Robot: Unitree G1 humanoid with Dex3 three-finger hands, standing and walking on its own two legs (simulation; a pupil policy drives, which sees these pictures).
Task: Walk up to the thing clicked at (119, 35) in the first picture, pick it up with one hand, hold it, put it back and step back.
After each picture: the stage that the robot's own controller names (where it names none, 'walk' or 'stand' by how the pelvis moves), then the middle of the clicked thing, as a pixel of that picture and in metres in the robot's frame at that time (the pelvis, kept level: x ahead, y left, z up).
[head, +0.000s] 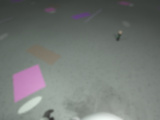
stand; (118, 36) +2.01 -0.71 -0.66
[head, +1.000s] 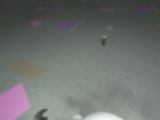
walk; (104, 40) +1.96 -0.20 -0.62
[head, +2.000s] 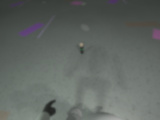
walk; (81, 48) +1.36 +0.22 -0.65
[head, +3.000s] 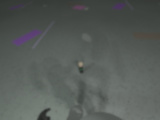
walk; (81, 68) +0.87 +0.21 -0.65
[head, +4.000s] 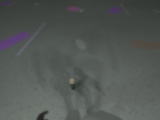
walk; (72, 84) +0.55 +0.23 -0.63
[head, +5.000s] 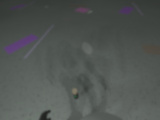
stand; (75, 94) +0.42 +0.21 -0.63
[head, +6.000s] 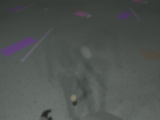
stand; (74, 100) +0.36 +0.20 -0.65
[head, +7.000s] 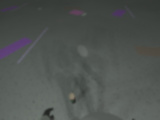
stand; (72, 98) +0.37 +0.22 -0.66
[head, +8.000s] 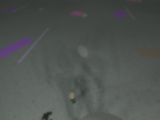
stand; (72, 98) +0.38 +0.22 -0.66
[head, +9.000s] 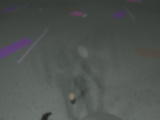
stand; (72, 99) +0.38 +0.22 -0.66
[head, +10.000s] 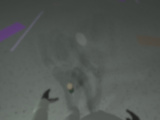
go down; (70, 88) +0.40 +0.22 -0.62
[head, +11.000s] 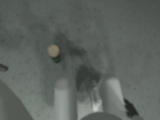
go down; (55, 55) +0.45 +0.27 -0.23
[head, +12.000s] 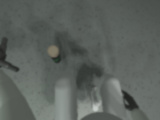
close in; (55, 56) +0.45 +0.27 -0.24
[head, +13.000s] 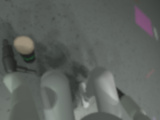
close; (27, 53) +0.43 +0.31 -0.15
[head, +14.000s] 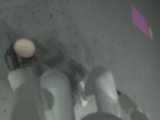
lift; (26, 54) +0.41 +0.30 -0.16
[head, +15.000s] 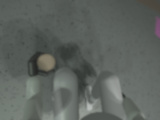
lift; (46, 64) +0.33 +0.27 -0.11
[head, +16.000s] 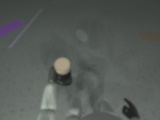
lift; (65, 74) +0.31 +0.17 +0.06
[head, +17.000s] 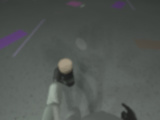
hold; (68, 75) +0.33 +0.16 +0.04
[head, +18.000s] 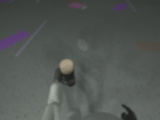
hold; (69, 75) +0.32 +0.16 +0.04
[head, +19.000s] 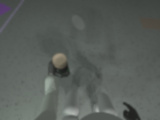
crouch; (63, 67) +0.38 +0.19 -0.02
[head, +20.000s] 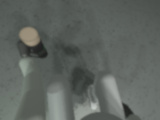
lower; (37, 46) +0.48 +0.28 -0.07
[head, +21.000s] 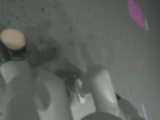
lower; (17, 48) +0.45 +0.30 -0.17
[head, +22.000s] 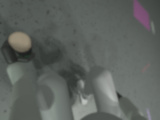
lower; (24, 50) +0.43 +0.30 -0.16
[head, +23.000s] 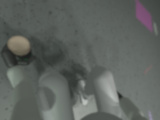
lower; (24, 53) +0.41 +0.31 -0.16
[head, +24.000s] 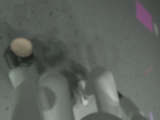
rest; (26, 54) +0.41 +0.30 -0.16
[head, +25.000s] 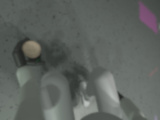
open; (34, 55) +0.42 +0.28 -0.17
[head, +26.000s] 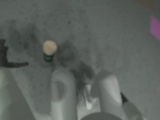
stand; (49, 53) +0.42 +0.26 -0.18
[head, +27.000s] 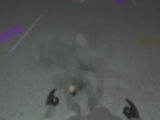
stand; (72, 91) +0.39 +0.18 -0.56
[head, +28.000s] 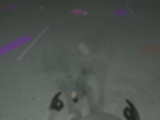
stand; (74, 97) +0.39 +0.18 -0.60
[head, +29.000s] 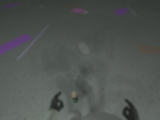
stand; (75, 97) +0.39 +0.18 -0.60
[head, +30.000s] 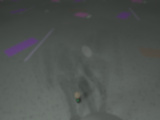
stand; (78, 98) +0.41 +0.17 -0.65
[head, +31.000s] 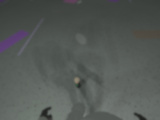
walk; (77, 83) +0.51 +0.20 -0.63
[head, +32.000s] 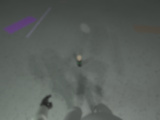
walk; (79, 61) +0.86 +0.18 -0.62
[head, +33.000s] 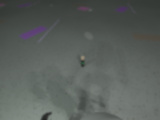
stand; (82, 61) +1.05 +0.18 -0.64
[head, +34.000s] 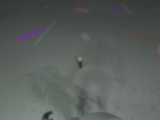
stand; (80, 63) +1.04 +0.21 -0.66
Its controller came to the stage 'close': yes
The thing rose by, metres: 0.68
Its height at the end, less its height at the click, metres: +0.00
